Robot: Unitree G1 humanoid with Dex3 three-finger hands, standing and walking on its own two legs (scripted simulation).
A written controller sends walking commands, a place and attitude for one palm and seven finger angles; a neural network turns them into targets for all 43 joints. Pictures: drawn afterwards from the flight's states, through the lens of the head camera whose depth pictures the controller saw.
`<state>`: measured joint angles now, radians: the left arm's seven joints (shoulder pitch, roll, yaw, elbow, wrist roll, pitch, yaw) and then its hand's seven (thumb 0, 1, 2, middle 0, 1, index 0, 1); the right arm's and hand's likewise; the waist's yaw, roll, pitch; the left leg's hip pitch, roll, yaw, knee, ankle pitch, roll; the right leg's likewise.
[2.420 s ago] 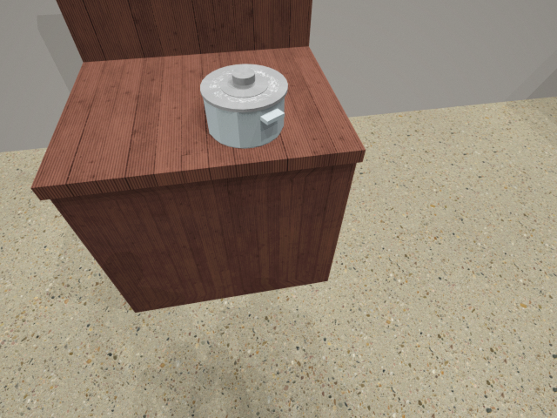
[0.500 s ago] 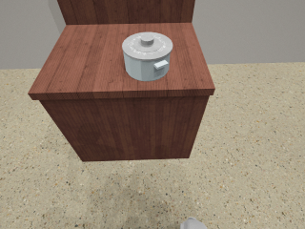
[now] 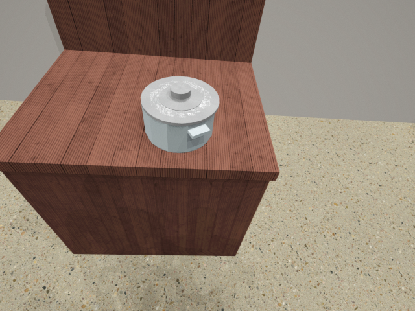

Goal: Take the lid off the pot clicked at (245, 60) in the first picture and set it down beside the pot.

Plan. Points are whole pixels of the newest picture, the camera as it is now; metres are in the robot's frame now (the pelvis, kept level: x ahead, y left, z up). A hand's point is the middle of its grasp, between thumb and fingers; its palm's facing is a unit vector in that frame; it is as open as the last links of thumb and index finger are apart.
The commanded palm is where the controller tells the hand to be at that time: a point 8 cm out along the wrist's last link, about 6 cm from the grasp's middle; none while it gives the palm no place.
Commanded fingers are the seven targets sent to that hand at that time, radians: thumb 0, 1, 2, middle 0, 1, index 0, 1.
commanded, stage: take the last steps up to it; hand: left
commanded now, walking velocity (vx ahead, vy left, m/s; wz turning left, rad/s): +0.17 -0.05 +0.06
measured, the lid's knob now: (180, 90) +0.62 +0.12 +0.09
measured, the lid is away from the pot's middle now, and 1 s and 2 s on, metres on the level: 0.01 0.01 0.01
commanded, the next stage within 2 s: come to a stop and stand still in 0.06 s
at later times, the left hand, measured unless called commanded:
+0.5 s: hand (143, 308) +0.16 +0.14 -0.16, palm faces +0.10 -0.96 -0.24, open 7.4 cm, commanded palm none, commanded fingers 0.00 0.90 0.90 -0.20 -0.30 -0.20 -0.30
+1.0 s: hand out of the picture +0.04 +0.23 -0.16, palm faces +0.08 -0.95 -0.30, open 7.4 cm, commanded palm none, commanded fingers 0.00 0.90 0.90 -0.20 -0.30 -0.20 -0.30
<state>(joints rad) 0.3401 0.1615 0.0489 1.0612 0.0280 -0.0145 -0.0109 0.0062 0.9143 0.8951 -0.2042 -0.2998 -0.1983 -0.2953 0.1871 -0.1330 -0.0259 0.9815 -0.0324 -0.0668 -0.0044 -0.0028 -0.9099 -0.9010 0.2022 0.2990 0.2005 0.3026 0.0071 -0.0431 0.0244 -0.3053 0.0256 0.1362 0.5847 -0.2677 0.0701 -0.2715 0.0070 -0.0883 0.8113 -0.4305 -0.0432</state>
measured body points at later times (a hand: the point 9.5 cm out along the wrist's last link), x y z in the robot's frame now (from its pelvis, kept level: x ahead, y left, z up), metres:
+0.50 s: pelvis +0.09 -0.04 +0.00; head +0.14 -0.06 +0.45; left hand +0.15 +0.19 -0.14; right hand +0.14 -0.29 -0.16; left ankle +0.05 +0.07 -0.66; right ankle +0.17 -0.19 -0.73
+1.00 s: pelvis +0.06 +0.02 +0.00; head +0.05 +0.00 +0.45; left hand +0.03 +0.28 -0.14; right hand +0.13 -0.21 -0.16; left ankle +0.09 +0.10 -0.73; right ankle +0.05 -0.06 -0.73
